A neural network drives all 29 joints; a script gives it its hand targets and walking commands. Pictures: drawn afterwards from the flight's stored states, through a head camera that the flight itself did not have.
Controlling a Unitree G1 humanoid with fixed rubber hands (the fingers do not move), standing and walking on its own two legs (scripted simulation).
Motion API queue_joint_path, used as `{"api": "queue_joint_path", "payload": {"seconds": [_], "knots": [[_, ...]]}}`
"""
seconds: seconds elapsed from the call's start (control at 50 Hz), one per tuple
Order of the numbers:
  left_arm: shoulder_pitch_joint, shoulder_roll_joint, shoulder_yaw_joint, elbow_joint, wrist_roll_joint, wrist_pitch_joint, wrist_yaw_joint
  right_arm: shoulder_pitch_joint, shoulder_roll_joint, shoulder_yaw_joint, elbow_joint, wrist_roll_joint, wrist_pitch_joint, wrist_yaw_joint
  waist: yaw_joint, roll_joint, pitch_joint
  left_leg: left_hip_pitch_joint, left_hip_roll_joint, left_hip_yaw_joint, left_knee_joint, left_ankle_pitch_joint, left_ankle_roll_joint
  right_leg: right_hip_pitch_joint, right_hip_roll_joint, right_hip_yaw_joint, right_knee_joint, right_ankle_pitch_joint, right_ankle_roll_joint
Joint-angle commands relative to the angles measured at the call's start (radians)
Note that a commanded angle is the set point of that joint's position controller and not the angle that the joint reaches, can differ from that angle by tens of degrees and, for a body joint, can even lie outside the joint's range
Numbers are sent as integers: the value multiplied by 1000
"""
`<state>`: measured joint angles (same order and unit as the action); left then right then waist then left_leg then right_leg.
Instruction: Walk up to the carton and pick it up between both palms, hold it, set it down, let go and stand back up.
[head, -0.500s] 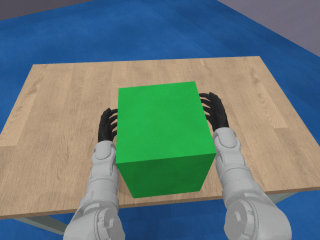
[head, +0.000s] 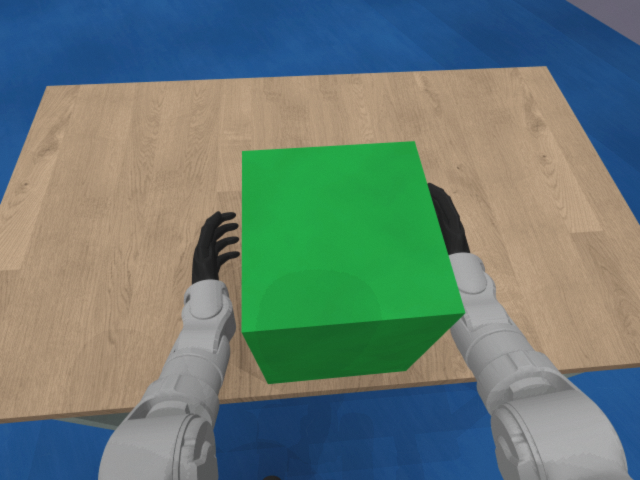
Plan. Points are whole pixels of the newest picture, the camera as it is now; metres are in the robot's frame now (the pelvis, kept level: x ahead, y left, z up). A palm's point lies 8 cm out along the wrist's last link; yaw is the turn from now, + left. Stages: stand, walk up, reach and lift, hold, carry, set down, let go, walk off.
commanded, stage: set down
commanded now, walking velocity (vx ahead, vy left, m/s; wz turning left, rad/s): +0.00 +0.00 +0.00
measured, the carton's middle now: (334, 274) +0.38 +0.03 -0.01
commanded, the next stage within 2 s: none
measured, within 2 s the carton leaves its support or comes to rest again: neither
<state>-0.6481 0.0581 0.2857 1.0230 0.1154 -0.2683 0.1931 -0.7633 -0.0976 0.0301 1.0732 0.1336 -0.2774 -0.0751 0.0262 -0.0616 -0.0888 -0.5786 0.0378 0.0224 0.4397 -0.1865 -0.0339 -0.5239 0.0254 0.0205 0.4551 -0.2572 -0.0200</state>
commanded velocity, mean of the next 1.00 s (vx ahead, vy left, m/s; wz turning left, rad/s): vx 0.00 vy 0.00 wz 0.00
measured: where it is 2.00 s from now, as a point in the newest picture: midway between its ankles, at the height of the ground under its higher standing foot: outside the picture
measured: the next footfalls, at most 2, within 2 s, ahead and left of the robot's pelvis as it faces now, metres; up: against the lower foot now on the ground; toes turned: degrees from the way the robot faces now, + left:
none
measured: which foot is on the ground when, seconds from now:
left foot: down 0.00-1.00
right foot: down 0.00-1.00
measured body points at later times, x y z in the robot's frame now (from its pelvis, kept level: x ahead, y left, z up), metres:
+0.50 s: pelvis -0.02 -0.02 +0.00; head +0.13 -0.01 +0.42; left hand +0.34 +0.17 -0.04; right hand +0.37 -0.15 -0.03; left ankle -0.01 +0.13 -0.73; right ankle -0.03 -0.11 -0.74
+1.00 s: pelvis -0.06 -0.01 +0.01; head -0.05 +0.00 +0.46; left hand +0.26 +0.19 +0.02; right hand +0.29 -0.17 +0.03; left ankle -0.01 +0.13 -0.74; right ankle -0.03 -0.11 -0.74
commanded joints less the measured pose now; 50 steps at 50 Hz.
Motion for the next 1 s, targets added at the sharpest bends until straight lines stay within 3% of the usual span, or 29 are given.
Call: {"api": "queue_joint_path", "payload": {"seconds": [0.0,0.02,0.04,0.1,0.14,0.16,0.18,0.2,0.22,0.24,0.26,0.28,0.3,0.32,0.34,0.36,0.38,0.4,0.42,0.44,0.46,0.52,0.56,0.6,0.64,0.72,0.82,0.9,0.98], "knots": [[-272,12,-119,-320,-146,-66,13,-305,-184,0,20,68,-164,13,191,360,-923,702,73,-15,292,1272,-73,-303,68,-54,-54,481,-78],[-240,4,-122,-347,-159,-47,18,-293,-168,8,15,95,-162,27,205,326,-1001,710,68,17,282,1255,-79,-280,85,-19,-142,479,-177],[-92,-4,-116,-396,-159,-44,5,-167,-178,49,-53,128,-169,29,188,249,-974,626,39,35,270,1216,-88,-31,91,-13,-105,711,-162],[-116,-7,-40,-363,-47,-38,-21,-129,-100,149,-229,34,-214,-12,177,127,-945,-52,-17,30,-6,674,31,528,-64,8,166,1248,72],[6,-70,-78,-483,-21,-18,-43,-32,-131,101,-235,-7,-266,-17,135,194,-931,262,39,-62,12,949,45,253,-55,-43,164,1187,103],[-46,-80,-102,-527,-47,2,-47,-89,-165,56,-167,-31,-261,-10,113,274,-847,663,80,-119,121,1220,17,-228,-13,-117,125,819,90],[-5,-87,-124,-606,-77,30,-32,-99,-210,-6,-65,-15,-263,17,177,404,-864,1082,172,-148,239,1551,-23,-764,62,-114,-105,312,-103],[70,-77,-145,-620,-103,56,-14,-63,-199,-12,-127,53,-266,44,234,297,-1011,848,131,-12,191,1326,-60,-412,103,27,-345,428,-367],[13,-14,-91,-479,-98,37,-34,-140,-195,41,-221,74,-245,32,184,150,-971,494,10,72,207,1085,-70,99,109,17,-148,848,-245],[39,-17,-77,-385,-62,22,-55,-118,-127,143,-338,58,-247,-6,156,67,-894,23,-42,62,69,645,-17,564,-19,17,61,1270,-33],[19,2,-53,-432,-46,15,-68,-77,-88,146,-468,19,-260,-34,152,-11,-945,-341,-33,34,-198,307,68,875,-143,59,162,1516,115],[70,-8,-55,-552,-43,12,-83,-13,-110,126,-517,-3,-290,-58,118,-54,-945,-351,-15,-10,-290,290,102,901,-157,29,203,1595,173],[263,-82,-86,-695,-36,16,-102,137,-103,144,-540,6,-329,-66,90,-9,-906,-124,-1,-44,-221,574,105,816,-107,-4,235,1632,184],[76,-64,-83,-647,-41,12,-99,-16,-123,89,-482,-56,-321,-56,101,79,-849,62,22,-70,-145,697,101,414,-97,-39,244,1343,185],[137,-106,-137,-789,-73,34,-103,57,-150,78,-384,-49,-310,-39,64,279,-791,783,85,-157,49,1219,42,-306,-25,-149,220,881,158],[176,-105,-159,-844,-121,85,-75,33,-208,-1,-279,-57,-301,-1,169,438,-822,1274,197,-185,171,1586,2,-958,52,-119,-156,178,-127],[228,-59,-143,-770,-131,95,-50,43,-189,-5,-361,28,-300,40,284,253,-1080,858,115,31,110,1219,-50,-347,93,85,-479,470,-469],[205,-38,-104,-629,-114,64,-75,6,-192,93,-484,70,-288,1,175,56,-990,367,-28,104,144,901,-76,365,74,41,-123,1155,-227],[102,36,-41,-584,-117,26,-95,-52,-127,130,-671,6,-280,-40,135,-86,-944,-184,-61,47,-105,340,52,805,-99,50,100,1322,75],[200,37,-38,-635,-94,10,-114,64,-122,116,-708,4,-278,-59,93,-105,-959,-184,-47,6,-248,252,78,973,-154,68,130,1383,161],[317,42,-18,-678,-98,-12,-142,148,-113,170,-697,60,-278,-68,106,-95,-895,46,-56,-6,-181,400,39,923,-120,56,115,1345,192],[83,33,-48,-662,-116,-3,-141,-31,-164,110,-531,32,-213,-40,68,-6,-795,153,-63,22,-101,412,6,705,-41,15,86,1034,117],[154,51,-48,-703,-108,-16,-129,39,-172,114,-501,73,-191,-29,105,25,-761,274,-66,26,-68,442,-14,682,-13,13,53,870,80],[258,47,-43,-701,-76,-1,-121,163,-197,110,-491,95,-188,-21,86,50,-661,346,-62,22,-68,459,-18,688,-2,11,26,794,53],[148,70,-50,-657,-93,36,-110,58,-247,71,-435,117,-134,-12,78,45,-585,376,-58,29,-78,360,-7,594,12,6,-22,543,38],[337,27,-112,-673,-108,55,-103,270,-222,83,-455,137,-105,8,66,23,-485,483,-53,30,-78,382,0,586,22,-8,-81,384,12],[179,37,-137,-535,-142,82,-97,186,-199,34,-321,113,-41,33,56,46,-265,434,-41,31,-116,109,21,419,2,-1,-154,-48,-6],[173,64,-159,-474,-175,87,-85,197,-209,-4,-340,96,-19,44,32,12,-191,439,-43,45,-120,29,28,378,-9,-3,-177,-137,-6],[213,64,-172,-554,-177,68,-48,244,-237,-12,-412,105,-32,63,60,-6,-186,445,-39,43,-123,20,28,397,0,-8,-162,-144,-13]]}}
